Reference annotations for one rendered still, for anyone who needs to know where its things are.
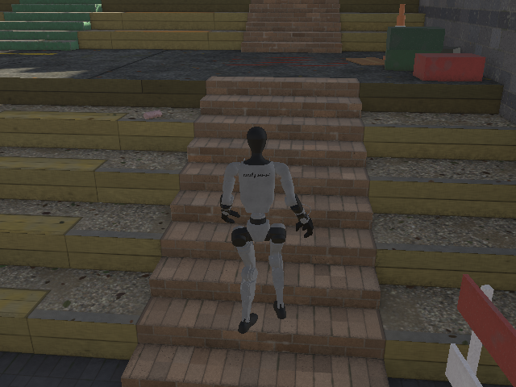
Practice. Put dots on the robot right forearm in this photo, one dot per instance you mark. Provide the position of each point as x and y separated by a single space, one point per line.
300 212

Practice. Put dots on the robot left forearm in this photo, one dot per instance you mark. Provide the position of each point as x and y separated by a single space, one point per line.
225 209

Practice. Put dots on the robot right hand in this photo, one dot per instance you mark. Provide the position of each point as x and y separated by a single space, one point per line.
309 226

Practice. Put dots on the robot left upper arm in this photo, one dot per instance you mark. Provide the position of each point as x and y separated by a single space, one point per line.
228 184

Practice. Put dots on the robot left hand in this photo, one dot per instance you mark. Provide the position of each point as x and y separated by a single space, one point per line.
229 220

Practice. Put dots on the robot right upper arm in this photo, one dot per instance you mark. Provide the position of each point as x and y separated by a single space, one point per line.
287 183

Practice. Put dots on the right robot thigh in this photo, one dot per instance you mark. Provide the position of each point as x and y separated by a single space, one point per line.
277 235

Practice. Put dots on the robot left shin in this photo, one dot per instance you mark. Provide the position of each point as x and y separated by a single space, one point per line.
247 291

